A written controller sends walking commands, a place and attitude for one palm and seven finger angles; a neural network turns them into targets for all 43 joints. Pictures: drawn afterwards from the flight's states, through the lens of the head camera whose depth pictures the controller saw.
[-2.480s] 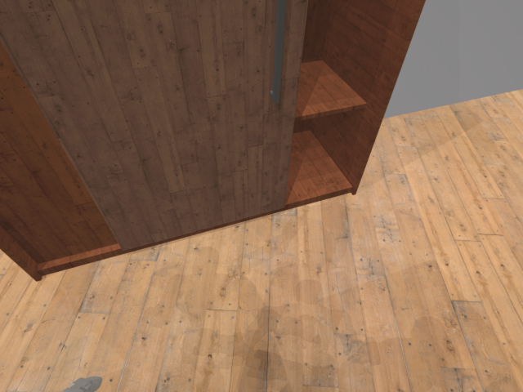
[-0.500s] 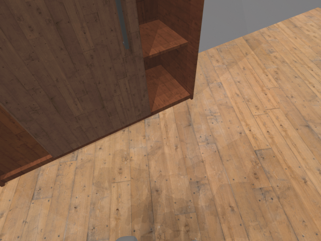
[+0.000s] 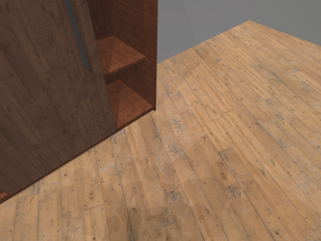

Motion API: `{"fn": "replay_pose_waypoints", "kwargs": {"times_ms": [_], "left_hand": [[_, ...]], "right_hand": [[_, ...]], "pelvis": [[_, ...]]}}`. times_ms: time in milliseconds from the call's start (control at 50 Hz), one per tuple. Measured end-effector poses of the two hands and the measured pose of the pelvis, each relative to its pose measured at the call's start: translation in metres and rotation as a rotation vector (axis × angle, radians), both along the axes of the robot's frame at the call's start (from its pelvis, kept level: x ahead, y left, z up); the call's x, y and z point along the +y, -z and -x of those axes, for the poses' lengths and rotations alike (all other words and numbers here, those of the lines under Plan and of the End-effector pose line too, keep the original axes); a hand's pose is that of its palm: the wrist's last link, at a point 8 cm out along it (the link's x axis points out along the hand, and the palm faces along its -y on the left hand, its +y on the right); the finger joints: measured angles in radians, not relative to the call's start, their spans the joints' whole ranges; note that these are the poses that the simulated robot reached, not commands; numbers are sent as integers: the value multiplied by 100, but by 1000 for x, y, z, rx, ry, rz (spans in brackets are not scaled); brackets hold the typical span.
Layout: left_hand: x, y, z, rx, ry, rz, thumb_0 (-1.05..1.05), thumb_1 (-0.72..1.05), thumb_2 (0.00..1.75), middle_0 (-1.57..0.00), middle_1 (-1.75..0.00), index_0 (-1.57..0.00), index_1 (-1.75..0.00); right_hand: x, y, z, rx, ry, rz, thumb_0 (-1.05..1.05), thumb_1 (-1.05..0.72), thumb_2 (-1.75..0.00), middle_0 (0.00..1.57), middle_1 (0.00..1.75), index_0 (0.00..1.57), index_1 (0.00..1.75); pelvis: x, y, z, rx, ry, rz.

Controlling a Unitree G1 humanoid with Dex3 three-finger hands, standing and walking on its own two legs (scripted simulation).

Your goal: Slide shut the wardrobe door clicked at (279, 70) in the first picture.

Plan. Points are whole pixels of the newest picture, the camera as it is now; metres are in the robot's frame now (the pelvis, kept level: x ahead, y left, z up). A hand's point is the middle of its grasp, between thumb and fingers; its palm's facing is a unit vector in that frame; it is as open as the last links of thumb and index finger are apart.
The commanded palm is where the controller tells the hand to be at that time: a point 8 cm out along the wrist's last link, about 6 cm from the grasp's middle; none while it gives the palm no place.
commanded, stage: walk to a spot facing it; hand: left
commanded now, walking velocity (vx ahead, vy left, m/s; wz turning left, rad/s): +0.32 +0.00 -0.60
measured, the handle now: (75, 33) +0.86 +0.50 +0.07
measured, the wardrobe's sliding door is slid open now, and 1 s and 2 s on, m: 0.39 0.39 0.39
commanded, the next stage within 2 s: turn to face it in 1.42 s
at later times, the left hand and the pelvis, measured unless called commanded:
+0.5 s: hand (122, 192) +0.30 +0.17 -0.19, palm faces -0.33 -0.94 -0.10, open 7.4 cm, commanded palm none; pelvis +0.15 +0.03 -0.02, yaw -19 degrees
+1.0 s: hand (150, 143) +0.50 +0.10 -0.17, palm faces -0.46 -0.85 -0.24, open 7.3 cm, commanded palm none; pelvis +0.39 -0.06 -0.01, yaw -34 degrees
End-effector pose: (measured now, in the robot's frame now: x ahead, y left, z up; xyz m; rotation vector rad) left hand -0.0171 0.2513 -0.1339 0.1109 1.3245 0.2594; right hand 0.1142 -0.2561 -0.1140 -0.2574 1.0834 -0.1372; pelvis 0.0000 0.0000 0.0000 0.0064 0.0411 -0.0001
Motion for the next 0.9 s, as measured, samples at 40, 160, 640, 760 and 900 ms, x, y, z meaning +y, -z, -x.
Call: {"fn": "replay_pose_waypoints", "kwargs": {"times_ms": [40,160,640,760,900], "left_hand": [[14,7,-11,2,17,8,1,91,90,-20,-30,-20,-30],[51,17,-77,-18,126,30,1,91,90,-20,-30,-20,-30],[-111,51,-427,-163,613,150,1,91,90,-20,-30,-20,-30],[-118,32,-464,-117,629,74,1,92,90,-20,-30,-20,-30],[-109,6,-503,-43,655,-2,1,92,90,-20,-30,-20,-30]], "right_hand": [[13,-3,-4,-29,15,5,1,-90,-89,19,30,20,30],[42,-8,19,-35,124,24,1,-90,-89,20,30,20,30],[118,29,115,597,712,-192,1,-90,-89,20,30,20,30],[43,39,-10,315,708,-149,1,-90,-89,20,30,20,30],[-29,30,-170,-7,641,-118,1,-91,-89,19,30,20,30]], "pelvis": [[12,3,-7,-2,21,10],[40,4,-33,-25,103,40],[-16,41,-220,-29,434,31],[-42,23,-270,-52,492,29],[-55,9,-337,-27,561,6]]}}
